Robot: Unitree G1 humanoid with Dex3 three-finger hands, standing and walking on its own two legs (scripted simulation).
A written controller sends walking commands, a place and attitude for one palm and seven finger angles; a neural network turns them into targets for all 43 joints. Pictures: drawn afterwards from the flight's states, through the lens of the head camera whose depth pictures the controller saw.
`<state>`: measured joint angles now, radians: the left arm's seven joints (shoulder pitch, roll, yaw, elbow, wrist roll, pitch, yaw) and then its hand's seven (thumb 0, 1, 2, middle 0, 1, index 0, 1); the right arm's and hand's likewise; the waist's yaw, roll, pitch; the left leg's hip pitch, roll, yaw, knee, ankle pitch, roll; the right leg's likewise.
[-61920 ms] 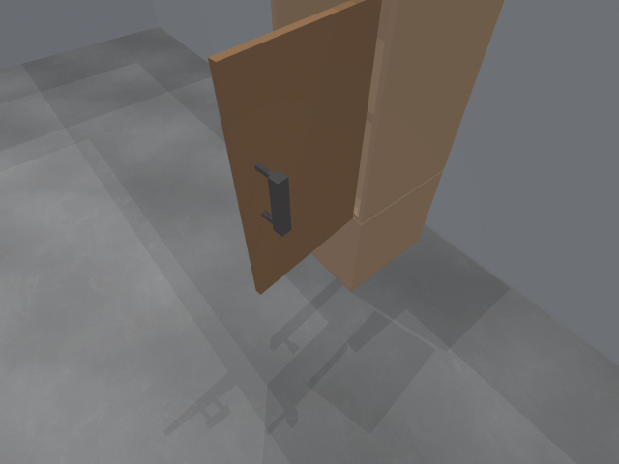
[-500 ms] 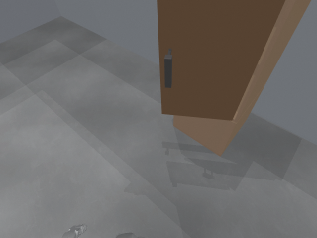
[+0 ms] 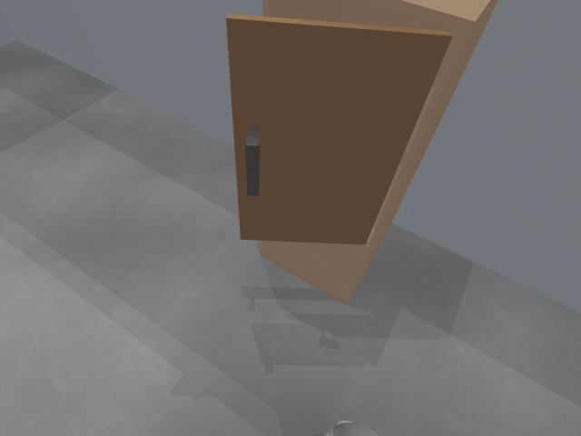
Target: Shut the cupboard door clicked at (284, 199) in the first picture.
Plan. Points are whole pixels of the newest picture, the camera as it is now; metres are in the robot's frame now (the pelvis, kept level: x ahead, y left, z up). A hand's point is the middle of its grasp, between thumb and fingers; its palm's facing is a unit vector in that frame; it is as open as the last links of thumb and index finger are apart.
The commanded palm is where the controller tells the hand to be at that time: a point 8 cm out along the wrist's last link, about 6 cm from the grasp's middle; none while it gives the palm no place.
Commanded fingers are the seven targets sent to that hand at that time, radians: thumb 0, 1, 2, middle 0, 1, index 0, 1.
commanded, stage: take the last steps up to it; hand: left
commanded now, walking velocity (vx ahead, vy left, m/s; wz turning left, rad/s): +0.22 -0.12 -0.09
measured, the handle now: (253, 160) +0.63 +0.10 -0.03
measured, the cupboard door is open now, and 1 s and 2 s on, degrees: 32 32 32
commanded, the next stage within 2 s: come to a stop and stand still in 0.26 s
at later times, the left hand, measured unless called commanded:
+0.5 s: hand out of the picture +0.15 +0.10 -0.20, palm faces +0.04 -0.99 -0.15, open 7.3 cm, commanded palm none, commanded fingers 0.00 0.90 0.90 -0.20 -0.30 -0.20 -0.30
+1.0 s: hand (220, 425) +0.17 +0.11 -0.18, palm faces +0.00 -0.97 -0.25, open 7.4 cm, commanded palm none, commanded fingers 0.00 0.90 0.90 -0.20 -0.30 -0.20 -0.30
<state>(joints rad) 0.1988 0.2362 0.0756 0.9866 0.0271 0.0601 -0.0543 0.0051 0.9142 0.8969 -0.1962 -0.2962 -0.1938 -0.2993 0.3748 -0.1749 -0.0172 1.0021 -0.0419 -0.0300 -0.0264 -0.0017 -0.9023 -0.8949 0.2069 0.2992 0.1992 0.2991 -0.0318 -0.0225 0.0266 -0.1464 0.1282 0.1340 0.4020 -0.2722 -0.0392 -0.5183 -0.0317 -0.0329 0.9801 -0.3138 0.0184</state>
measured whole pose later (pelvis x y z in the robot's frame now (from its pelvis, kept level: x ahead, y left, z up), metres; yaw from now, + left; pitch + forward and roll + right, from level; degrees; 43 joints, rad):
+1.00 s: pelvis +0.14 -0.09 -0.01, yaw -1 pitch +0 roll +1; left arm 0.24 0.20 0.01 1.04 0.02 0.01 0.04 0.00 0.91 0.90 -0.20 -0.30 -0.20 -0.30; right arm 0.16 -0.22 -0.04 1.03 0.00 0.06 -0.02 0.00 -0.91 -0.90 0.20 0.30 0.19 0.30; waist 0.00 0.00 0.07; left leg -0.29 0.03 0.03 0.65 -0.36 -0.04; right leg -0.15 0.00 -0.05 0.50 -0.35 -0.04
